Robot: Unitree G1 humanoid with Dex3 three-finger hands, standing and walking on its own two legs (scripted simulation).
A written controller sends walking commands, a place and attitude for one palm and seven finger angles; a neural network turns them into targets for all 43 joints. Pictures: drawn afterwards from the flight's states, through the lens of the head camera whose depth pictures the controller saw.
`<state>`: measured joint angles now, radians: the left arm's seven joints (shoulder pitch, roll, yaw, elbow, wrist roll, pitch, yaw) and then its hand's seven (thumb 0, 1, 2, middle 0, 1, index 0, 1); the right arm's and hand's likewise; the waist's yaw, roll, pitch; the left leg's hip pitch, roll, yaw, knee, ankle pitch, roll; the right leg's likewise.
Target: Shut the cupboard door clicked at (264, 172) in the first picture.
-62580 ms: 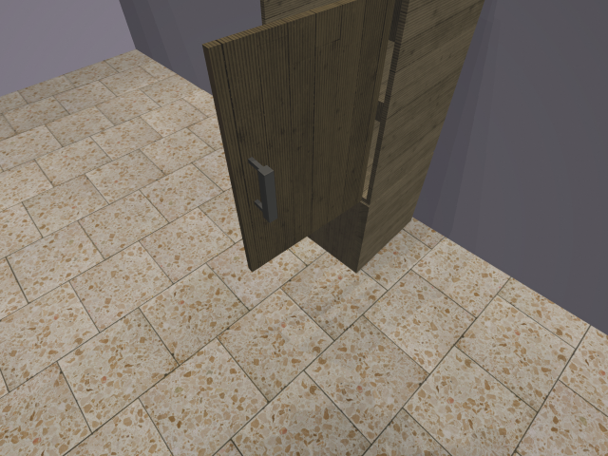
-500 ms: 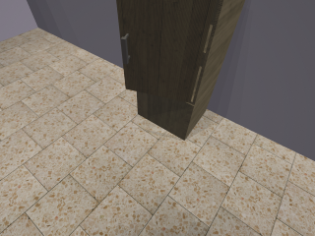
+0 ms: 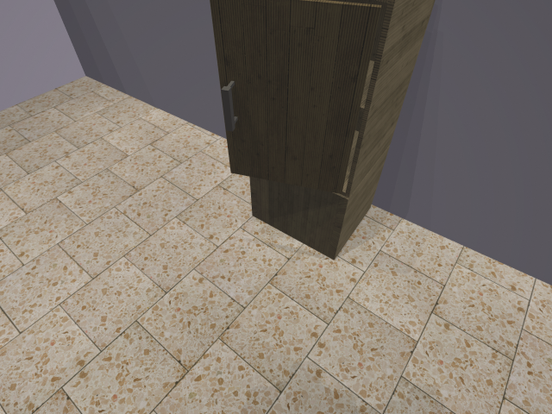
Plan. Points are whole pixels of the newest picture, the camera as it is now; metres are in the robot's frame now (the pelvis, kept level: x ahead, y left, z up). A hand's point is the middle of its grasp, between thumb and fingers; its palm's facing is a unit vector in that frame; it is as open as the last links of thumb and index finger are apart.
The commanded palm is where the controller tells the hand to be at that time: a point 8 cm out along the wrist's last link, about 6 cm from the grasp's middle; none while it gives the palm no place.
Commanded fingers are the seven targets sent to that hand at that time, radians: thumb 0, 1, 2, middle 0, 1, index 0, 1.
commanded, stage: let the arm hang, fingers relaxed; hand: left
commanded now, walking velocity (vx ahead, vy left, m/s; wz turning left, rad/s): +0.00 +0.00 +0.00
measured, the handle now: (231, 106) +0.95 +0.20 -0.05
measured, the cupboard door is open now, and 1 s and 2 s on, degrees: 20 20 20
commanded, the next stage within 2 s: look to check the result in 0.28 s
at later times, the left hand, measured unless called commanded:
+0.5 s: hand out of the picture +0.03 +0.21 -0.17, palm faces +0.00 -0.96 -0.27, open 7.4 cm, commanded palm none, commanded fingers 0.00 0.90 0.90 -0.20 -0.30 -0.20 -0.30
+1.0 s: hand out of the picture +0.08 +0.20 -0.16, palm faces +0.00 -0.96 -0.29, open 7.4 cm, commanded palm none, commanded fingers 0.00 0.90 0.90 -0.20 -0.30 -0.20 -0.30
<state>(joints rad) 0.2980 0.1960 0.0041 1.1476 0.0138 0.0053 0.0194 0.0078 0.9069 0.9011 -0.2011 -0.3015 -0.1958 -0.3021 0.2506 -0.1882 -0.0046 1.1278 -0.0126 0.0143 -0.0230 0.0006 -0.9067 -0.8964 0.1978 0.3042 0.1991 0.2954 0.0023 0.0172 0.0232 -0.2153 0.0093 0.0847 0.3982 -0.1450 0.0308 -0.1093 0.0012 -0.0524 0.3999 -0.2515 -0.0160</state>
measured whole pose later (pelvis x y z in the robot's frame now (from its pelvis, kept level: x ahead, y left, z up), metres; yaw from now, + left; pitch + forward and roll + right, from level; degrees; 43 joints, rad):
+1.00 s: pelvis +0.03 -0.02 +0.00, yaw +0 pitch -2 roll +0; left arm 0.18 0.27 0.01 1.13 0.01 -0.01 0.01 0.01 0.90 0.90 -0.20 -0.30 -0.20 -0.30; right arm 0.13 -0.28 0.00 1.12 -0.01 0.01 -0.02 0.00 -0.91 -0.90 0.20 0.30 0.20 0.30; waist 0.00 0.01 0.03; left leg -0.15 0.02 0.07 0.34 -0.16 0.00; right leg -0.03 0.02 -0.06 0.30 -0.25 -0.04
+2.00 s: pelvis +0.03 -0.02 -0.01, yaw +37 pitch +0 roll +1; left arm 0.21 0.22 0.05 0.88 0.03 0.01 0.02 0.01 0.90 0.90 -0.21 -0.30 -0.20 -0.30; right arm 0.16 -0.26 -0.08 0.90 -0.02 0.07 0.03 0.00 -0.91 -0.90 0.19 0.30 0.19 0.29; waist -0.02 -0.03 0.12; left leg -0.36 0.02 0.06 0.72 -0.40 -0.04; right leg -0.23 -0.15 -0.18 0.62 -0.38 0.04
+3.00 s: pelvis +0.17 +0.12 -0.01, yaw +66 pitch -1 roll +0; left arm 0.28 0.20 0.06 0.97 0.02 0.04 0.02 0.01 0.91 0.90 -0.20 -0.30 -0.19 -0.30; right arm 0.06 -0.18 0.00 0.91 -0.03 0.00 -0.02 0.00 -0.91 -0.90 0.20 0.30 0.20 0.30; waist 0.06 -0.02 0.11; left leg -0.32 0.01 0.14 0.57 -0.23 0.07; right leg -0.43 -0.11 -0.02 1.01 -0.46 0.03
